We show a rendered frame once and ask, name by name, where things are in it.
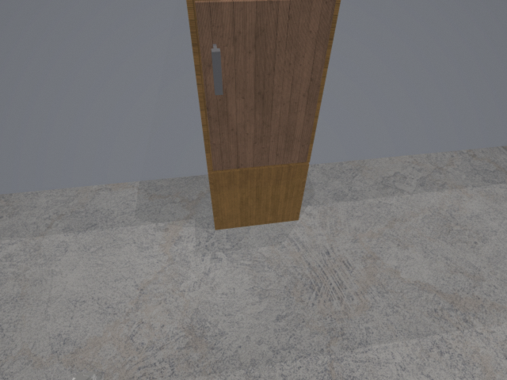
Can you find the cupboard door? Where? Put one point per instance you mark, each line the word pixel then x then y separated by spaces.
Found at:
pixel 273 54

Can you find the handle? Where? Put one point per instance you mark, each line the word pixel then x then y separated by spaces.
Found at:
pixel 217 70

